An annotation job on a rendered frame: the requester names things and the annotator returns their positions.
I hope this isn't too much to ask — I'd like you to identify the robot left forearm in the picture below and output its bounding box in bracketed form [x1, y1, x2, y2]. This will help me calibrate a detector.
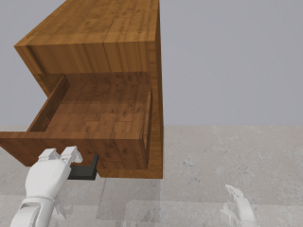
[9, 196, 55, 227]

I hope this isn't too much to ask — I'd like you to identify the cabinet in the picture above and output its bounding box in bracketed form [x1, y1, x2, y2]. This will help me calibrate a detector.
[14, 0, 164, 180]

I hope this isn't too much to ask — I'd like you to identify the handle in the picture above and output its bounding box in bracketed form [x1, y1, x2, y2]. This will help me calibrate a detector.
[67, 154, 99, 181]

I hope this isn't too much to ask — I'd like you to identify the right robot hand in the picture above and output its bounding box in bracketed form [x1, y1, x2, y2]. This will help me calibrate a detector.
[220, 184, 257, 227]

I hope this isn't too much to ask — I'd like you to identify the drawer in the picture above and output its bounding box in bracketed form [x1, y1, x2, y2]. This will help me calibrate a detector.
[0, 71, 153, 169]

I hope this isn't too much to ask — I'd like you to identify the left robot hand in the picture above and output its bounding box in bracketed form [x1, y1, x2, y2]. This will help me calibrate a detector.
[25, 146, 83, 221]

